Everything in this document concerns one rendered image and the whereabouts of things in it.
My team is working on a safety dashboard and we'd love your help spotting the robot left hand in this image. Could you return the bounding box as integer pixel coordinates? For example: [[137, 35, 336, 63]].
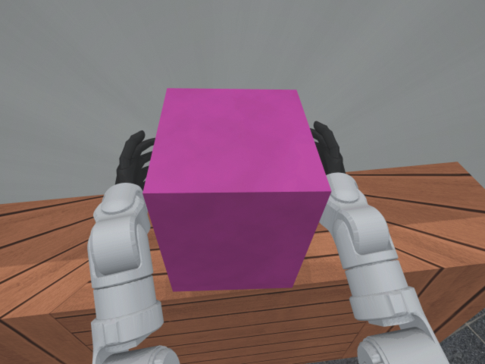
[[115, 130, 155, 191]]

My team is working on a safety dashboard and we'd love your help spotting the right robot upper arm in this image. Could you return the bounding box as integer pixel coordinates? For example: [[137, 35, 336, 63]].
[[357, 327, 447, 364]]

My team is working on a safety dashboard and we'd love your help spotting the robot right forearm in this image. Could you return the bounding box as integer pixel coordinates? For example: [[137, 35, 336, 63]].
[[319, 173, 449, 364]]

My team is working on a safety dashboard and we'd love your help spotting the robot right hand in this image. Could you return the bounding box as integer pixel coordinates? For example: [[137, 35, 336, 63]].
[[310, 121, 346, 175]]

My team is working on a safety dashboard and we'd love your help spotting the left robot upper arm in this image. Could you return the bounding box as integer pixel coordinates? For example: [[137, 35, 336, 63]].
[[102, 345, 180, 364]]

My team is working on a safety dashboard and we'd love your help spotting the robot left forearm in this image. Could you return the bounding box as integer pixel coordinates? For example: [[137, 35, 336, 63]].
[[87, 183, 164, 364]]

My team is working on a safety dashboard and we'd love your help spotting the carton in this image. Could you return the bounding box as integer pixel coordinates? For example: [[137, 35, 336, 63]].
[[142, 88, 331, 292]]

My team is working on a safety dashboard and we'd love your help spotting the pedestal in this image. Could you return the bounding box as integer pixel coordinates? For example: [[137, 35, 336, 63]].
[[0, 162, 485, 364]]

